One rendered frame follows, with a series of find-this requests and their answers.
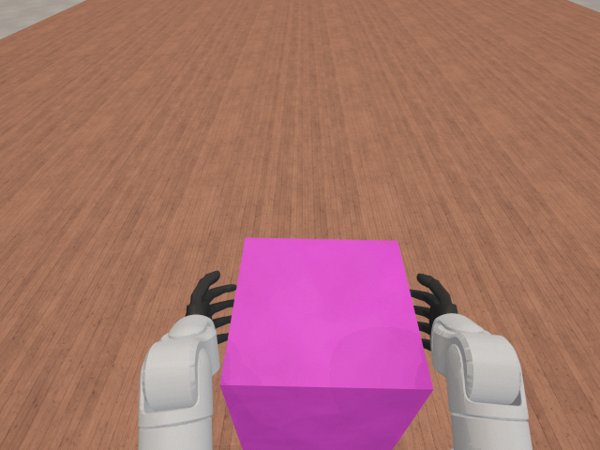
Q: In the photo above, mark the left robot forearm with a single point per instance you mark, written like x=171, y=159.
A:
x=176, y=392

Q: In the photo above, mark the carton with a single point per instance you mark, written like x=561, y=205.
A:
x=324, y=350

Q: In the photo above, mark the left robot hand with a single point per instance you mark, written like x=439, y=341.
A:
x=201, y=298

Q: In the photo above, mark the right robot forearm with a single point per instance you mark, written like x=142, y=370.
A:
x=486, y=395

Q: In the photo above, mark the right robot hand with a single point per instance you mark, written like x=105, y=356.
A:
x=440, y=303

